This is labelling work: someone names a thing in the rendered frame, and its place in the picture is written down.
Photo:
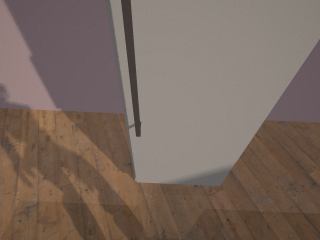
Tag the fridge door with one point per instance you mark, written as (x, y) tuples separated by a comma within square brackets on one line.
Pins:
[(208, 74)]

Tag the handle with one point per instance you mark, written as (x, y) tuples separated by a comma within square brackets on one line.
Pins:
[(130, 49)]

